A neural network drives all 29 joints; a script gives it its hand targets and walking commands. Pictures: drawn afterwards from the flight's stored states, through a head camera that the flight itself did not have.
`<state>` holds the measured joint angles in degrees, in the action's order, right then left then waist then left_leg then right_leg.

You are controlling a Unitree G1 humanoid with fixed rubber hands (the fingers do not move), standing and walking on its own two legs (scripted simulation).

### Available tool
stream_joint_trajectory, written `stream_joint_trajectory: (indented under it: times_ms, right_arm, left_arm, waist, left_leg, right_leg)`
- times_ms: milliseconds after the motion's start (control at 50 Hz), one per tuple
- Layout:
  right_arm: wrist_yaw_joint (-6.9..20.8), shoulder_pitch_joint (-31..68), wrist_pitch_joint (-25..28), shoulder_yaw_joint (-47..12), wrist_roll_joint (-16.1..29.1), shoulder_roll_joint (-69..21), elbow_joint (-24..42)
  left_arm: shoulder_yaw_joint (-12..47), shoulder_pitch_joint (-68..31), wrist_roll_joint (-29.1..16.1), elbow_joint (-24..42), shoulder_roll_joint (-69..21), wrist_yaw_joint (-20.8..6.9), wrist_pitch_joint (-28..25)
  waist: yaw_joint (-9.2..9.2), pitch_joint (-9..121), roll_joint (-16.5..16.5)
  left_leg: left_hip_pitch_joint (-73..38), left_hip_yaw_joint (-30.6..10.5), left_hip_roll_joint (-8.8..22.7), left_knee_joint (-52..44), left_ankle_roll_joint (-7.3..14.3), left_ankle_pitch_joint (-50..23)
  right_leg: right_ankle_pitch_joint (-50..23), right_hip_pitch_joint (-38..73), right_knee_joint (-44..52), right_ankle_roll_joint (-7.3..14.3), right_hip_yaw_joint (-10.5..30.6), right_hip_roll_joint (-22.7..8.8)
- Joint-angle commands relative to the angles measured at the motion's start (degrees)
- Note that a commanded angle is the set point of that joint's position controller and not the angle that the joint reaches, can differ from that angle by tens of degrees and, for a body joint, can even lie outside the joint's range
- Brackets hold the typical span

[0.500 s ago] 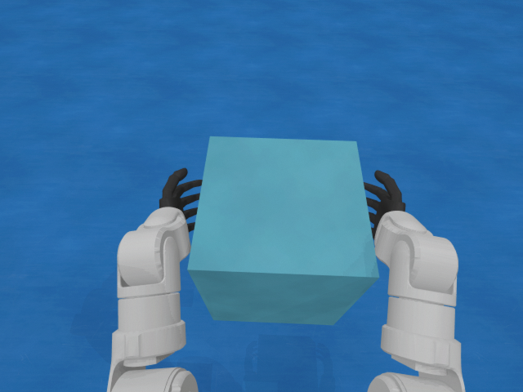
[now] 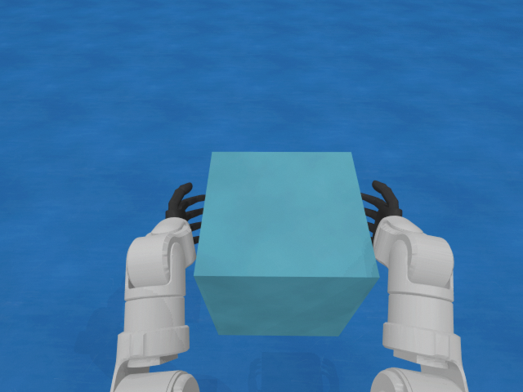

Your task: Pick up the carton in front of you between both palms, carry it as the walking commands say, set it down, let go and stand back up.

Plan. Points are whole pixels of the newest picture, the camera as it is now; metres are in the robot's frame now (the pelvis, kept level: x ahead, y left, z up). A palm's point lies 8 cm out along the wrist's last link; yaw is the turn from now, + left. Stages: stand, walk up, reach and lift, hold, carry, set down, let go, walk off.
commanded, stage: carry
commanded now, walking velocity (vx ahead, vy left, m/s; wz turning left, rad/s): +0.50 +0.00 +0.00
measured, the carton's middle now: (279, 250) +0.34 +0.01 +0.04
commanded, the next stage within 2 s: none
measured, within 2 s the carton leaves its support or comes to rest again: neither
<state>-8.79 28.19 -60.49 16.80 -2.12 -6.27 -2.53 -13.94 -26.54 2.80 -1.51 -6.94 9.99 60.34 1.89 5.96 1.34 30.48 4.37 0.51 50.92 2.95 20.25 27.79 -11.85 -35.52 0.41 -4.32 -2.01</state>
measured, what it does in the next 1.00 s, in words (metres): goes down: left foot, then right foot 0.12 m lower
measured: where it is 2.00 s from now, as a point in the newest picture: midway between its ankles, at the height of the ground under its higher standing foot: (267, 215)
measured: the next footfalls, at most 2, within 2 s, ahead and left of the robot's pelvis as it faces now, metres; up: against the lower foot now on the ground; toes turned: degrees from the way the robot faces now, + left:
left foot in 0.06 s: +0.09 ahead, +0.10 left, +0.00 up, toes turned +5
right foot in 0.46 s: +0.38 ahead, -0.04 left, -0.13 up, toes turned -4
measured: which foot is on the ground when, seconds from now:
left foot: up 0.00-0.04, down 0.06-0.44, up 0.46-0.84, down 0.86-1.00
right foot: down 0.00-0.08, up 0.10-0.44, down 0.46-0.88, up 0.90-1.00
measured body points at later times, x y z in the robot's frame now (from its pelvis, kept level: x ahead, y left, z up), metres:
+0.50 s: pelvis +0.28 +0.01 -0.10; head +0.26 +0.01 +0.34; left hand +0.62 +0.17 +0.04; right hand +0.63 -0.14 +0.04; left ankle +0.11 +0.11 -0.71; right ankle +0.34 -0.03 -0.84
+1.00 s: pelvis +0.58 +0.07 -0.11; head +0.65 +0.07 +0.33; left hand +0.93 +0.20 -0.06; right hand +0.92 -0.10 -0.06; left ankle +0.65 +0.14 -0.84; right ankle +0.46 -0.04 -0.75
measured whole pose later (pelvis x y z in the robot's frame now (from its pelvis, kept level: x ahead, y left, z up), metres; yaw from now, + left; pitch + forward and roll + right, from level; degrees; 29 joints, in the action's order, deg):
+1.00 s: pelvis +0.58 +0.07 -0.11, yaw -1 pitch +5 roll -1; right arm -8.2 21.2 -52.1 13.0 -1.5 -7.7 4.0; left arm -12.6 -21.8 -0.1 3.9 -6.7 9.1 52.7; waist -1.2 -3.1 -0.2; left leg 25.2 8.7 0.3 28.3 4.7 8.8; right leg 25.6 -24.9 -66.3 1.0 -1.7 1.1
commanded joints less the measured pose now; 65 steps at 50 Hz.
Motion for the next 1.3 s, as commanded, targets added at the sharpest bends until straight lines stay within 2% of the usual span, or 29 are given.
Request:
stream_joint_trajectory:
  times_ms: [0, 20, 40, 60, 80, 100, 140, 160, 220, 260, 300, 360, 400, 440, 460, 480, 520, 540, 600, 760, 820, 840, 860, 880, 900, 940, 960, 1140, 1280]
  right_arm:
    - [-0.15, 30.38, 1.49, -32.52, 6.74, -43.31, 1.61]
    - [-0.25, 28.41, 1.39, -32.24, 6.43, -42.67, 0.83]
    - [-0.36, 27.06, 1.33, -32.42, 6.29, -42.14, 0.33]
    - [-0.36, 26.24, 1.26, -32.36, 6.09, -41.83, -0.27]
    - [-0.61, 28.71, 1.84, -32.21, 5.77, -41.06, -0.13]
    - [-0.33, 29.57, 2.01, -32.86, 7.11, -43.37, 0.55]
    - [1.12, 35.33, 2.72, -37.36, 10.89, -47.43, 6.32]
    - [1.97, 38.17, 3.28, -39.68, 13.14, -49.37, 8.54]
    - [3.29, 40.27, 4.93, -43.26, 17.83, -50.71, 12.30]
    - [3.17, 36.19, 5.45, -43.76, 18.59, -49.24, 12.65]
    - [2.82, 34.55, 5.31, -43.70, 18.47, -47.31, 13.22]
    - [2.12, 30.29, 4.05, -42.56, 17.26, -43.93, 11.33]
    - [1.07, 28.26, 2.58, -40.22, 14.63, -41.86, 9.35]
    - [-0.34, 28.33, 0.42, -35.94, 11.67, -37.12, 7.12]
    - [-1.23, 28.33, -0.87, -34.14, 10.44, -34.99, 5.61]
    - [-2.28, 27.16, -1.81, -31.37, 9.41, -32.87, 3.98]
    - [-3.44, 26.62, -2.47, -29.11, 7.82, -31.74, 5.49]
    - [-3.44, 30.22, -2.25, -29.09, 7.76, -33.01, 6.67]
    - [-1.40, 35.82, 0.12, -30.13, 8.53, -41.14, 7.65]
    - [1.13, 27.84, 6.93, -37.01, 7.54, -45.51, 8.54]
    - [1.77, 24.60, 8.28, -38.79, 7.93, -45.71, 9.01]
    - [1.99, 23.53, 8.65, -39.19, 8.07, -45.41, 9.20]
    - [2.21, 23.04, 8.86, -39.38, 8.38, -44.57, 9.61]
    - [1.82, 23.10, 9.08, -40.05, 8.77, -43.39, 9.38]
    - [1.80, 20.43, 9.07, -40.89, 10.21, -44.60, 9.55]
    - [2.25, 23.05, 9.16, -42.64, 12.03, -45.74, 13.42]
    - [2.54, 23.89, 9.13, -43.56, 12.82, -45.99, 14.98]
    - [4.84, 8.62, 3.15, -45.76, 13.90, -42.57, 22.90]
    - [5.74, -1.96, -4.65, -45.30, 12.78, -41.87, 29.12]
  left_arm:
    - [35.94, -39.03, -13.27, 6.52, -45.34, -1.62, -2.02]
    - [35.38, -37.29, -12.60, 5.57, -44.42, -1.50, -1.77]
    - [34.39, -35.01, -11.57, 4.79, -42.74, -1.45, -1.51]
    - [33.08, -33.08, -10.21, 3.20, -41.73, -1.21, -1.17]
    - [32.49, -32.92, -9.68, 4.96, -42.11, -1.29, -0.78]
    - [32.65, -34.80, -9.66, 5.47, -42.28, -1.33, -0.89]
    - [31.83, -35.20, -8.91, 4.93, -44.75, -1.41, -1.89]
    - [31.76, -35.19, -8.84, 5.01, -45.42, -1.65, -2.55]
    - [32.33, -32.86, -7.63, 6.29, -45.64, -1.64, -4.03]
    - [33.14, -31.87, -7.24, 9.22, -43.83, -1.34, -4.53]
    - [33.01, -30.03, -6.62, 11.36, -40.99, -0.74, -4.40]
    - [31.55, -26.00, -5.16, 12.43, -35.34, -0.32, -2.84]
    - [31.13, -25.31, -5.78, 12.14, -32.88, -0.43, -1.46]
    - [29.43, -23.96, -6.26, 9.67, -30.63, -0.36, -0.11]
    - [28.75, -24.65, -6.79, 7.94, -27.73, 0.27, 0.54]
    - [29.28, -27.14, -8.33, 6.47, -26.25, 1.07, 0.98]
    - [30.45, -31.60, -12.74, 7.15, -30.99, 1.74, 0.55]
    - [32.03, -34.80, -14.45, 8.53, -35.75, 1.09, 0.44]
    - [37.32, -45.84, -19.89, 11.17, -46.22, -1.85, -1.31]
    - [40.60, -34.91, -17.08, 7.59, -50.86, -4.41, -7.10]
    - [40.27, -29.19, -14.36, 7.21, -49.24, -4.21, -8.48]
    - [40.38, -28.63, -13.42, 7.60, -48.29, -4.09, -8.77]
    - [40.18, -28.64, -12.37, 8.52, -47.49, -3.92, -8.82]
    - [39.43, -24.47, -12.00, 8.13, -47.31, -3.84, -8.49]
    - [39.33, -25.62, -12.35, 10.40, -45.53, -3.38, -8.39]
    - [38.75, -25.89, -11.81, 11.23, -46.34, -2.76, -8.38]
    - [38.48, -24.71, -11.55, 11.42, -46.23, -2.64, -8.32]
    - [42.50, -8.00, -9.81, 20.15, -44.67, -3.37, -3.36]
    - [44.81, -1.56, -14.50, 28.65, -43.39, -5.82, 4.59]
  waist:
    - [-2.97, 16.03, 5.82]
    - [-5.74, 17.22, 4.25]
    - [-4.34, 16.57, 3.03]
    - [-6.76, 17.31, -2.35]
    - [-7.03, 21.11, -19.84]
    - [-7.67, 17.59, -18.41]
    - [-7.93, 13.38, -3.29]
    - [-7.84, 12.87, -0.29]
    - [-5.75, 16.34, -6.96]
    - [-9.88, 15.22, -8.11]
    - [-9.12, 12.45, -1.45]
    - [-3.45, 11.67, -4.27]
    - [0.75, 13.78, -2.00]
    - [4.11, 13.29, 5.67]
    - [2.08, 14.14, 10.52]
    - [2.65, 16.99, 13.44]
    - [2.86, 21.87, 8.26]
    - [1.51, 18.73, -1.03]
    - [1.22, 13.86, -2.40]
    - [2.89, 17.37, 3.91]
    - [-1.09, 22.23, 5.43]
    - [-4.69, 25.82, 4.77]
    - [-5.39, 28.53, -2.49]
    - [-4.41, 36.15, -18.73]
    - [-4.48, 34.92, -15.69]
    - [-4.57, 27.34, -5.57]
    - [-4.22, 24.88, -4.03]
    - [-3.09, 16.61, -10.83]
    - [-2.23, 8.88, -9.60]
  left_leg:
    - [-6.41, 3.59, -2.03, -4.06, 0.60, -4.66]
    - [-15.10, 6.95, -4.74, -10.23, 1.14, -5.76]
    - [-16.57, 1.04, -1.60, -17.43, 0.87, -19.29]
    - [-25.98, -1.05, 0.16, -24.51, 1.50, -21.33]
    - [-38.51, -28.04, 12.70, -27.56, 8.50, -21.24]
    - [-40.80, -40.11, 17.15, -29.14, 11.55, -16.27]
    - [-39.31, -33.63, 15.22, -23.94, 9.96, -11.32]
    - [-37.09, -30.07, 13.61, -23.15, 8.91, -9.72]
    - [-31.77, -21.06, 11.36, -21.75, 7.62, -10.23]
    - [-38.49, -16.13, 5.69, -20.12, 5.06, -5.98]
    - [-26.05, -11.61, 3.38, -21.24, 5.36, 1.33]
    - [-17.27, -7.31, 4.37, -13.81, 5.28, -0.43]
    - [-16.21, -3.06, 2.56, 2.17, 3.88, -10.33]
    - [-1.33, 2.77, -5.95, 25.00, 2.67, 11.01]
    - [9.49, -1.54, -4.65, 27.07, 2.39, 14.64]
    - [17.56, -5.26, -2.17, 29.30, 2.34, 13.33]
    - [24.82, -7.97, 2.41, 32.57, -0.11, 8.50]
    - [22.74, -6.85, 3.25, 29.77, -1.09, 6.48]
    - [19.02, -7.31, 6.14, 24.03, -2.11, 2.68]
    - [8.48, 2.83, -0.03, -10.59, 0.57, -14.93]
    - [-12.09, 8.21, -4.61, -24.43, 1.92, -21.72]
    - [-27.10, 6.16, -2.33, -26.30, 2.64, -24.88]
    - [-42.23, -9.03, 10.79, -22.38, 4.55, -36.70]
    - [-59.11, -33.94, 23.37, -23.26, 15.15, -40.33]
    - [-59.68, -35.57, 22.25, -25.61, 14.87, -36.70]
    - [-52.72, -25.97, 19.24, -27.60, 10.78, -39.14]
    - [-49.17, -22.81, 18.39, -29.07, 9.33, -39.39]
    - [-41.35, -5.32, 13.38, -35.69, 4.83, -39.70]
    - [-33.18, 2.39, 11.35, -29.11, 1.02, -38.17]
  right_leg:
    - [-40.41, 5.61, -0.46, 7.11, 6.99, -11.29]
    - [-45.45, 1.43, -7.80, 4.94, 2.73, -9.45]
    - [-37.50, 0.82, -16.77, 2.44, 0.15, -7.54]
    - [-32.77, -7.58, -28.01, -0.15, -2.63, -4.22]
    - [-8.00, -25.45, -39.49, -3.30, -1.64, 2.62]
    - [8.70, -37.36, -43.52, -2.36, 2.85, 3.27]
    - [7.23, -41.41, -38.83, -1.51, 4.45, -0.41]
    - [3.37, -40.25, -31.70, -1.16, 3.47, -0.24]
    - [-12.19, -31.73, -26.78, -0.21, -0.30, 1.57]
    - [-27.77, -36.82, -15.20, 0.58, 1.37, -0.25]
    - [-47.79, -20.18, 5.09, 1.06, -0.15, 1.28]
    - [-54.75, -2.26, 9.51, 2.01, -1.99, 0.24]
    - [-52.29, 8.67, 14.01, 3.56, -2.96, -0.51]
    - [-52.79, 19.87, 11.78, 4.76, 1.04, -4.61]
    - [-72.93, 28.35, 1.50, 5.32, 10.50, -9.97]
    - [-69.91, 34.92, -0.97, 9.31, 18.57, -14.64]
    - [-23.35, 27.16, 8.29, 21.78, 37.45, -23.35]
    - [-13.70, 18.83, 12.54, 20.47, 38.62, -20.98]
    - [-18.35, 5.81, 13.07, 19.43, 32.78, -18.80]
    - [-51.79, 16.94, 7.26, 10.65, 8.61, -6.68]
    - [-65.06, 17.53, -3.57, 5.73, 2.00, -4.84]
    - [-58.98, 9.94, -12.43, 3.70, -0.11, -4.28]
    - [-31.27, -3.84, -21.00, 1.15, 0.43, -2.88]
    - [2.11, -22.58, -37.22, -0.81, 2.43, 6.52]
    - [3.47, -27.98, -41.39, 0.34, 5.67, 4.91]
    - [-1.61, -30.74, -35.62, 0.72, 5.65, 1.03]
    - [-3.82, -29.34, -30.40, 0.39, 5.54, -0.31]
    - [-17.04, -21.25, 0.31, -1.43, -3.05, -0.12]
    - [-23.86, -7.50, 12.25, 0.75, -10.06, 1.95]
